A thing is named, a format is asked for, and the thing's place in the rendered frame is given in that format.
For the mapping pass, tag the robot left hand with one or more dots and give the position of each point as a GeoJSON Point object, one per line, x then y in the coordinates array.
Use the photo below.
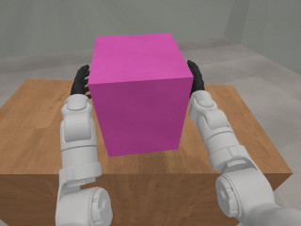
{"type": "Point", "coordinates": [79, 82]}

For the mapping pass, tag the robot right upper arm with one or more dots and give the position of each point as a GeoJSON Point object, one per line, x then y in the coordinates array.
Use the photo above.
{"type": "Point", "coordinates": [246, 195]}

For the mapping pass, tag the pedestal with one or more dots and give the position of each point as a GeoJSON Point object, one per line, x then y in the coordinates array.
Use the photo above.
{"type": "Point", "coordinates": [165, 188]}

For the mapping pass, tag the carton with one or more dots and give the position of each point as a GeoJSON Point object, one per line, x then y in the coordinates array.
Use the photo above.
{"type": "Point", "coordinates": [140, 87]}

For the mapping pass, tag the robot left upper arm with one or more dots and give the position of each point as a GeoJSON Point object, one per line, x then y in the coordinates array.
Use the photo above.
{"type": "Point", "coordinates": [84, 207]}

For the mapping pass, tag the robot right hand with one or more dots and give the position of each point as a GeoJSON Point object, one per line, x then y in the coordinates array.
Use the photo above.
{"type": "Point", "coordinates": [198, 83]}

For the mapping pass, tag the robot left forearm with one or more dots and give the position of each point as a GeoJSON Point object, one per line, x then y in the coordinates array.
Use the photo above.
{"type": "Point", "coordinates": [78, 144]}

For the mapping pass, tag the robot right forearm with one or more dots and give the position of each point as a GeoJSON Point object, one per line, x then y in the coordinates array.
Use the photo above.
{"type": "Point", "coordinates": [226, 153]}

